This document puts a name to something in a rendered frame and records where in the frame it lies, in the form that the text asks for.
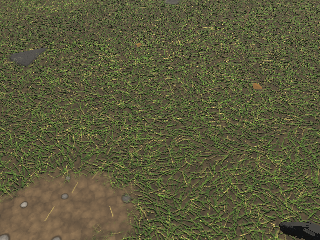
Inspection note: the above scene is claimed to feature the robot right hand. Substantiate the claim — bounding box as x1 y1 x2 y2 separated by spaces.
279 221 320 240

